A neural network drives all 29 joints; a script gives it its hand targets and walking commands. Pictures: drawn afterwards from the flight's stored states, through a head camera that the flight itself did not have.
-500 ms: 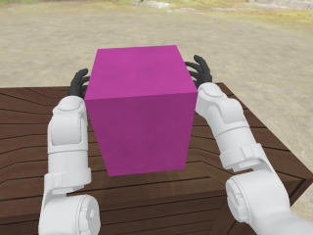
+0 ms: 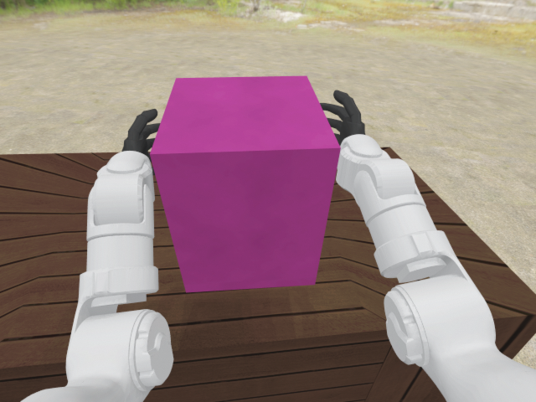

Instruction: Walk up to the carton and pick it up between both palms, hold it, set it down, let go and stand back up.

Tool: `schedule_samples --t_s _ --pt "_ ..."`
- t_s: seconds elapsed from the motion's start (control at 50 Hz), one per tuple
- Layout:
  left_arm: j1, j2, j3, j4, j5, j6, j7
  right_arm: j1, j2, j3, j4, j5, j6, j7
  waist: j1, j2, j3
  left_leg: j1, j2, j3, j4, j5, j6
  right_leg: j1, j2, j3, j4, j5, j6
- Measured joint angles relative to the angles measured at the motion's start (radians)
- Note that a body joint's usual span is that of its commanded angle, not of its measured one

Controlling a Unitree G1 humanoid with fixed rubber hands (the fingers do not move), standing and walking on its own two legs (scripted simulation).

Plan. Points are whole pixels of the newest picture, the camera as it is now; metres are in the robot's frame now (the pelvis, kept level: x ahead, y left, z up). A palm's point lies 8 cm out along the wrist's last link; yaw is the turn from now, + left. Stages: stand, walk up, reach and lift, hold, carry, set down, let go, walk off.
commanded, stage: hold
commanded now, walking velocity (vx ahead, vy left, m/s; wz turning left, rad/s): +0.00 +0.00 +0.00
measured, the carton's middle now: (246, 183) +0.39 +0.01 +0.21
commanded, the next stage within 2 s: none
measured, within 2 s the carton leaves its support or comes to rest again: neither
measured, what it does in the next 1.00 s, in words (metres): stands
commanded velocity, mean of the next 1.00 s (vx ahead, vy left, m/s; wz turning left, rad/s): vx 0.00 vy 0.00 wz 0.00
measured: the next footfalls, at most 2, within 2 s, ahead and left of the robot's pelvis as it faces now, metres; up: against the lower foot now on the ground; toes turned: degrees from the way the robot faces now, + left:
none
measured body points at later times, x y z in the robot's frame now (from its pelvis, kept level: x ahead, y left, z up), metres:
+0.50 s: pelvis -0.01 +0.01 +0.00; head -0.09 +0.01 +0.44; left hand +0.37 +0.16 +0.25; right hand +0.38 -0.14 +0.27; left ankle +0.04 +0.12 -0.75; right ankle -0.02 -0.10 -0.75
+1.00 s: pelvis +0.00 +0.01 +0.00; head -0.07 +0.02 +0.44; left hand +0.38 +0.16 +0.24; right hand +0.38 -0.13 +0.27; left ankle +0.04 +0.12 -0.75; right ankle -0.02 -0.10 -0.75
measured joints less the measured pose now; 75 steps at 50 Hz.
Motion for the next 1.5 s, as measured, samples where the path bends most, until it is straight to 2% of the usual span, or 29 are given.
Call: schedule_samples --t_s 0.16,0.3,0.46,0.64,0.74,0.9,1.08,1.2,1.32,1.4,1.5 --pt "0.069 0.004 -0.026 -0.100 -0.008 0.026 -0.011 0.047 -0.001 0.040 -0.086 0.058 0.021 -0.034 -0.030 -0.019 0.032 0.016 -0.001 -0.010 0.023 -0.020 0.001 0.036 0.001 -0.008 -0.013 -0.003 0.002" --pt "0.102 -0.018 -0.047 -0.182 -0.005 0.051 0.012 0.082 -0.005 0.027 -0.154 0.075 0.028 -0.029 -0.035 -0.009 0.035 0.001 -0.002 -0.005 0.032 -0.018 0.008 0.021 0.000 -0.001 -0.010 0.005 0.006" --pt "0.048 -0.031 -0.028 -0.096 0.015 0.049 0.019 0.051 -0.003 -0.016 -0.077 0.026 0.025 0.011 -0.012 0.010 0.018 -0.010 -0.005 0.006 0.010 0.006 0.010 -0.012 -0.004 0.009 0.009 0.010 0.008" --pt "-0.015 -0.008 -0.002 0.026 0.000 0.003 0.018 -0.004 0.000 -0.030 0.016 -0.019 0.003 0.019 0.011 0.011 -0.012 -0.019 -0.002 0.005 -0.004 0.013 0.004 -0.029 -0.001 0.009 0.011 0.008 0.003" --pt "-0.008 0.004 -0.004 0.019 -0.008 -0.001 0.004 -0.008 -0.001 -0.008 0.013 0.002 0.003 0.004 0.003 0.000 -0.007 -0.008 -0.001 -0.004 0.003 0.001 0.001 -0.007 0.001 0.001 0.001 0.002 0.000" --pt "0.056 0.004 -0.024 -0.080 -0.016 0.020 -0.007 0.035 -0.007 0.039 -0.072 0.063 0.022 -0.028 -0.026 -0.016 0.018 0.010 -0.002 -0.010 0.021 -0.017 0.002 0.028 0.002 -0.003 -0.013 -0.001 0.003" --pt "0.081 -0.020 -0.042 -0.140 -0.010 0.046 0.018 0.066 -0.011 0.020 -0.119 0.068 0.030 -0.015 -0.026 -0.002 0.022 -0.010 -0.003 -0.001 0.026 -0.011 0.009 0.003 0.000 0.007 -0.004 0.008 0.008" --pt "0.040 -0.023 -0.027 -0.079 -0.002 0.042 0.022 0.042 -0.006 -0.013 -0.069 0.035 0.028 0.010 -0.010 0.006 0.007 -0.017 -0.005 0.003 0.013 0.003 0.010 -0.017 -0.002 0.011 0.006 0.010 0.008" --pt "0.013 -0.010 -0.019 -0.022 -0.009 0.022 0.021 0.016 -0.005 -0.015 -0.022 0.013 0.016 0.015 0.001 0.011 -0.010 -0.022 -0.005 0.002 0.007 0.007 0.008 -0.026 -0.002 0.011 0.010 0.008 0.006" --pt "-0.005 -0.005 -0.011 0.013 -0.009 0.012 0.018 -0.002 -0.004 -0.022 0.008 0.004 0.013 0.016 0.002 0.007 -0.014 -0.019 -0.006 -0.002 0.004 0.006 0.006 -0.022 -0.002 0.007 0.009 0.005 0.005" --pt "0.003 0.003 -0.019 0.003 -0.016 0.008 0.016 -0.003 -0.008 -0.003 -0.001 0.015 0.013 0.010 -0.005 0.001 -0.008 -0.013 -0.004 -0.008 0.009 -0.002 0.003 -0.008 0.001 0.002 -0.001 0.003 0.002"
